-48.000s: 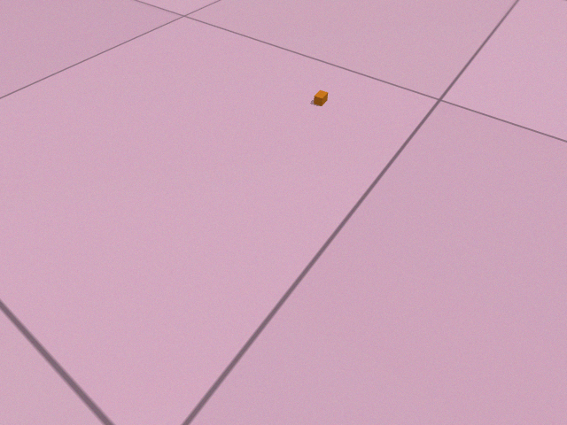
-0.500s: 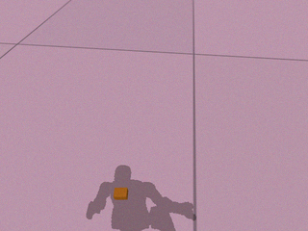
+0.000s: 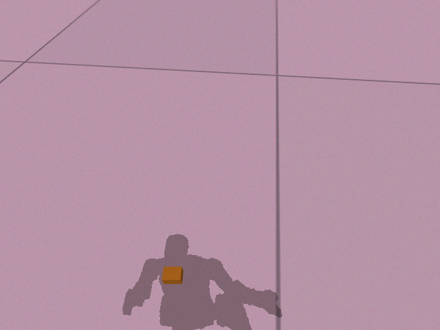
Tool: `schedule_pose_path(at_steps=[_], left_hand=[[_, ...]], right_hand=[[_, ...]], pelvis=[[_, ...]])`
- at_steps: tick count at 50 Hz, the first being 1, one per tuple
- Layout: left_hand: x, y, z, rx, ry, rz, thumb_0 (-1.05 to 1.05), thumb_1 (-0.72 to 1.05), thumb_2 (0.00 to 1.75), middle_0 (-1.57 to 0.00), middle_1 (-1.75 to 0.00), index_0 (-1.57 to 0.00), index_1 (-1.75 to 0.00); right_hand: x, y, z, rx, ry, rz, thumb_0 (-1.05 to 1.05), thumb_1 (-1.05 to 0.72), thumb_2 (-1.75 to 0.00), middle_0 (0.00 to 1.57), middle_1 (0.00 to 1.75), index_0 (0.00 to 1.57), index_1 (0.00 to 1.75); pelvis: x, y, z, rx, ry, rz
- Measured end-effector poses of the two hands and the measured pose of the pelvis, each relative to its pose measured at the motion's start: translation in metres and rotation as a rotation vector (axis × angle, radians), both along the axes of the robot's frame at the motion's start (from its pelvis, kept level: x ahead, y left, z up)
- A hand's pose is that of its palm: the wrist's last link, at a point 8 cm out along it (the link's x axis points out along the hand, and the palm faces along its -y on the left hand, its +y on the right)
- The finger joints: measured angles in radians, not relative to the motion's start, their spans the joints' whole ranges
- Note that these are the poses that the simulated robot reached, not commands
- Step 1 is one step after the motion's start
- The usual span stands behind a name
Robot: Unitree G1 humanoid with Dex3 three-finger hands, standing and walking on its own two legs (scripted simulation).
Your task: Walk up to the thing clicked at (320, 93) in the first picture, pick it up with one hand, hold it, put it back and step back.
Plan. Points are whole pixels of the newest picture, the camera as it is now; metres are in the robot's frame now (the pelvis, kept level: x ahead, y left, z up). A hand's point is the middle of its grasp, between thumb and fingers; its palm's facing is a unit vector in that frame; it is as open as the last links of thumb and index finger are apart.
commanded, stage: step back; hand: left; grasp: from above
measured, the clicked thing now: (172, 275) +0.47 +0.26 -0.75
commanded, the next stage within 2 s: none
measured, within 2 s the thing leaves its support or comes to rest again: neither
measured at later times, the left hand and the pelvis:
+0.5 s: hand out of the picture +0.08 +0.31 -0.18, palm faces -0.03 -0.94 -0.35, open 7.4 cm; pelvis -0.06 +0.05 -0.01, yaw -1 degrees
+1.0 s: hand out of the picture -0.04 +0.31 -0.15, palm faces -0.04 -0.91 -0.41, open 7.4 cm; pelvis -0.17 +0.05 -0.02, yaw -2 degrees
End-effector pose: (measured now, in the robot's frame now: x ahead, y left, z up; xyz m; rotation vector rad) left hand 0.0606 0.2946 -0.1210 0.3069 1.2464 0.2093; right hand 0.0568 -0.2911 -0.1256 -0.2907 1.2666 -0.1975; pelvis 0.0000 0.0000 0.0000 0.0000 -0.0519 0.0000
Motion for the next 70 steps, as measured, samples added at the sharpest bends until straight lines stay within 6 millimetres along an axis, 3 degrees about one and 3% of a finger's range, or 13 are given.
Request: schedule_pose_path(at_steps=[6,11,17,23,30,36,39,43,48,52,56,62,70], left_hand=[[-0.001,0.011,-0.004,0.02,-0.006,0.029,0.0,0.9,0.9,-0.2,-0.3,-0.2,-0.3],[0.0,0.029,-0.01,0.038,-0.012,0.005,0.0,0.9,0.9,-0.2,-0.3,-0.2,-0.3],[0.021,0.059,-0.027,0.029,-0.085,-0.015,0.0,0.9,0.9,-0.2,-0.3,-0.2,-0.3],[0.019,0.06,-0.024,0.009,-0.097,-0.039,0.0,0.91,0.9,-0.2,-0.3,-0.2,-0.3],[-0.017,0.059,-0.024,0.016,-0.038,-0.084,0.0,0.91,0.9,-0.2,-0.3,-0.2,-0.3],[-0.047,0.054,-0.021,0.051,-0.033,-0.109,0.0,0.9,0.9,-0.2,-0.3,-0.2,-0.3],[-0.066,0.046,-0.011,0.055,-0.047,-0.106,0.0,0.91,0.9,-0.2,-0.3,-0.2,-0.3],[-0.088,0.046,0.003,0.064,-0.068,-0.093,0.0,0.9,0.9,-0.2,-0.3,-0.2,-0.3],[-0.101,0.051,0.013,0.073,-0.112,-0.087,0.0,0.9,0.9,-0.2,-0.3,-0.2,-0.3],[-0.11,0.06,0.008,0.066,-0.166,-0.092,0.0,0.9,0.9,-0.2,-0.3,-0.2,-0.3],[-0.126,0.074,-0.01,0.037,-0.206,-0.075,0.0,0.9,0.9,-0.2,-0.3,-0.2,-0.3],[-0.175,0.078,-0.013,-0.005,-0.142,-0.038,0.0,0.9,0.9,-0.2,-0.3,-0.2,-0.3],[-0.257,0.082,-0.017,0.032,-0.042,-0.049,0.0,0.9,0.9,-0.2,-0.3,-0.2,-0.3]], right_hand=[[0.001,-0.009,-0.005,-0.021,0.006,-0.001,0.01,-0.9,-0.9,0.21,0.3,0.21,0.3],[-0.008,-0.01,-0.005,-0.063,0.016,0.0,0.01,-0.91,-0.9,0.21,0.3,0.21,0.3],[-0.035,0.009,-0.001,-0.118,0.047,0.009,0.01,-0.91,-0.9,0.21,0.3,0.2,0.3],[-0.057,0.03,0.012,-0.121,0.056,0.006,0.01,-0.9,-0.9,0.21,0.3,0.21,0.3],[-0.058,0.04,0.007,-0.098,-0.067,-0.018,0.01,-0.9,-0.9,0.21,0.3,0.21,0.3],[-0.074,0.033,-0.013,-0.054,-0.128,-0.03,0.01,-0.9,-0.9,0.21,0.3,0.21,0.3],[-0.088,0.028,-0.019,-0.033,-0.122,-0.048,0.01,-0.9,-0.9,0.21,0.3,0.21,0.3],[-0.109,0.025,-0.011,-0.022,-0.095,-0.045,0.01,-0.9,-0.9,0.21,0.3,0.21,0.3],[-0.139,0.021,-0.004,-0.056,-0.063,-0.014,0.01,-0.9,-0.9,0.21,0.3,0.21,0.3],[-0.162,0.025,-0.005,-0.094,-0.038,0.019,0.01,-0.91,-0.9,0.21,0.3,0.21,0.3],[-0.187,0.04,-0.004,-0.118,-0.035,0.045,0.01,-0.91,-0.9,0.21,0.3,0.2,0.3],[-0.219,0.056,0.019,-0.112,-0.064,0.059,0.01,-0.9,-0.9,0.21,0.3,0.21,0.3],[-0.239,0.044,0.024,-0.125,-0.175,0.058,0.01,-0.9,-0.9,0.21,0.31,0.21,0.3]], pelvis=[[-0.015,0.002,-0.007,-0.014,0.014,0.008],[-0.028,0.017,-0.015,-0.006,0.02,0.008],[-0.043,0.042,-0.027,-0.009,0.032,0.019],[-0.059,0.051,-0.015,-0.029,0.043,0.001],[-0.08,0.056,-0.018,-0.011,0.03,-0.052],[-0.105,0.048,-0.03,0.01,0.008,-0.088],[-0.117,0.044,-0.028,-0.028,-0.007,-0.068],[-0.133,0.041,-0.018,0.029,0.002,-0.079],[-0.156,0.047,-0.013,0.029,0.033,-0.058],[-0.18,0.056,-0.019,0.006,0.03,-0.017],[-0.207,0.066,-0.03,0.028,-0.007,0.003],[-0.237,0.07,-0.016,-0.031,-0.002,-0.003],[-0.29,0.061,-0.019,-0.021,0.016,-0.067]])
